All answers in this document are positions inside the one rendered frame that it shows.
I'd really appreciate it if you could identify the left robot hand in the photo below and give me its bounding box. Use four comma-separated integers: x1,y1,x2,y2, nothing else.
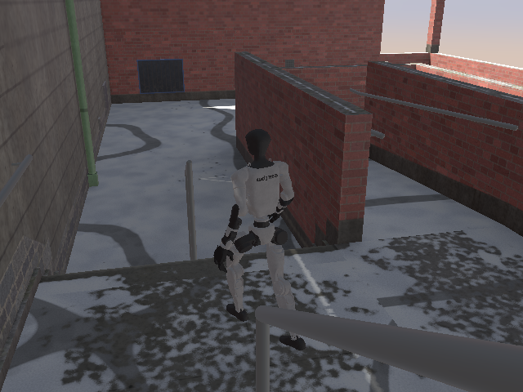
214,245,234,273

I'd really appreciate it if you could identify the robot left upper arm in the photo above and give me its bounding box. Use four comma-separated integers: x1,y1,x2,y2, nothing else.
231,167,248,216

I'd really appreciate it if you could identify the robot right upper arm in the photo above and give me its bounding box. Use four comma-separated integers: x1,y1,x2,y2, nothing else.
273,161,294,201

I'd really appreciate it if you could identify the humanoid robot head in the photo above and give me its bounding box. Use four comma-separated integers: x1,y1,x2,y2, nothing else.
245,129,274,169

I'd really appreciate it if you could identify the right robot hand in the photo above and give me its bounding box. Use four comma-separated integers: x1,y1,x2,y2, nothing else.
268,212,282,223

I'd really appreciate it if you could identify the humanoid robot torso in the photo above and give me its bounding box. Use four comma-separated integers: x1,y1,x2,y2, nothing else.
245,158,279,247

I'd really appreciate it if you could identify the right robot forearm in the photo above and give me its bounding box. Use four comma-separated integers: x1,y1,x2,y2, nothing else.
275,197,294,214

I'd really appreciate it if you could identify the left robot forearm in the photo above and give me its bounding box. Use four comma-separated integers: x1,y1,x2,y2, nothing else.
220,204,242,250

